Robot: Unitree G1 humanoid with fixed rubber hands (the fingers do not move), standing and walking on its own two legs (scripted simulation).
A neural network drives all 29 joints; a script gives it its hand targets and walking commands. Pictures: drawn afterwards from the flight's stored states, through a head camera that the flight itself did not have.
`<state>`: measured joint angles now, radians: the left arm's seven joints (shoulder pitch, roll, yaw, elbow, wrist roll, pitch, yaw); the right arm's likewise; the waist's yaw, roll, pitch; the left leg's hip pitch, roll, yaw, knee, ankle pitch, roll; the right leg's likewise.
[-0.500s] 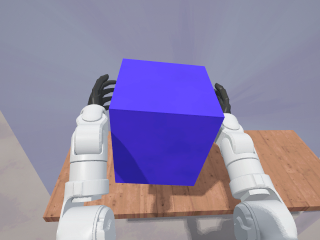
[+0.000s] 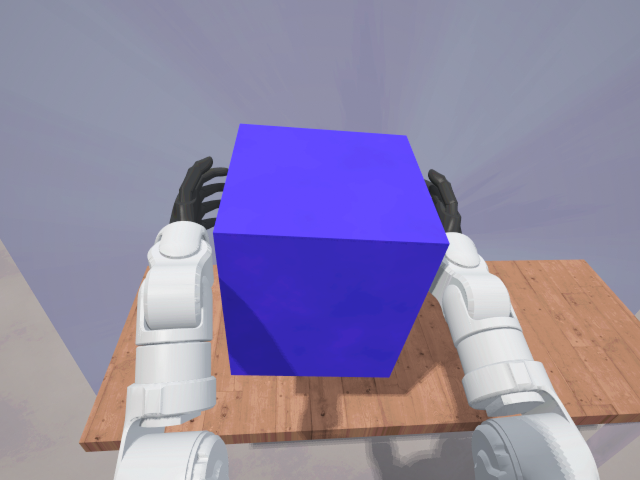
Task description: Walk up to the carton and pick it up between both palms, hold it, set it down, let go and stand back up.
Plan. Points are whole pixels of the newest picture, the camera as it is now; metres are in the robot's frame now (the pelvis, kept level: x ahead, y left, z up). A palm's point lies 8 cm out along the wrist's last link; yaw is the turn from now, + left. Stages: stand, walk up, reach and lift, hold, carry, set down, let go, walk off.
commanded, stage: hold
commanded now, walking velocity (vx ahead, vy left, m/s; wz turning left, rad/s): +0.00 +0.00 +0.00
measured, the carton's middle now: (317, 256) +0.36 +0.00 +0.15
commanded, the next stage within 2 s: none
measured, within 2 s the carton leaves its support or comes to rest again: neither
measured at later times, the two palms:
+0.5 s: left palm (189, 226) +0.35 +0.15 +0.21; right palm (441, 235) +0.36 -0.15 +0.19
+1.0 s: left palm (191, 223) +0.35 +0.15 +0.21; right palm (442, 234) +0.36 -0.15 +0.19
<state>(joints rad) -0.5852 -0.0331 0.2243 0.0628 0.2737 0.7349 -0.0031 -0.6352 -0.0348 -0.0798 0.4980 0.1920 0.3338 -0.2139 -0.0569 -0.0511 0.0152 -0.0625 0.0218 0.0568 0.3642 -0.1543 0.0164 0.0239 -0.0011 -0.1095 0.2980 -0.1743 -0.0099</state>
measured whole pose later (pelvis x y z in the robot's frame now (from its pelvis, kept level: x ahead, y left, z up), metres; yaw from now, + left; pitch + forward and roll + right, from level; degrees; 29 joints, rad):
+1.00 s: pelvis +0.00 +0.00 +0.00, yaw +0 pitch -8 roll -1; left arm -0.61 -0.03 0.24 0.09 0.28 0.73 -0.02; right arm -0.65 -0.03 -0.09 0.52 0.18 0.32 -0.21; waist -0.06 -0.05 0.02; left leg -0.06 0.02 0.06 0.35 -0.14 0.02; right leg 0.02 0.00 -0.11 0.29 -0.17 -0.01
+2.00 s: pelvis +0.00 +0.00 +0.00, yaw +0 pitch -8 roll -1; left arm -0.59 -0.03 0.22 0.07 0.27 0.72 -0.01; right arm -0.63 -0.03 -0.08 0.48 0.18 0.32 -0.22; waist -0.06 -0.05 0.03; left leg -0.07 0.02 0.05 0.36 -0.15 0.01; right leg 0.02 0.00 -0.11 0.30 -0.17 -0.01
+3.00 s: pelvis +0.00 +0.00 +0.00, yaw +0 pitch -9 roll -1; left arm -0.57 -0.03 0.22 0.05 0.27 0.73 -0.01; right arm -0.62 -0.04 -0.06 0.48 0.19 0.32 -0.22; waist -0.06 -0.05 0.03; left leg -0.06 0.02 0.05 0.36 -0.15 0.01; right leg 0.03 0.00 -0.11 0.29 -0.17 -0.01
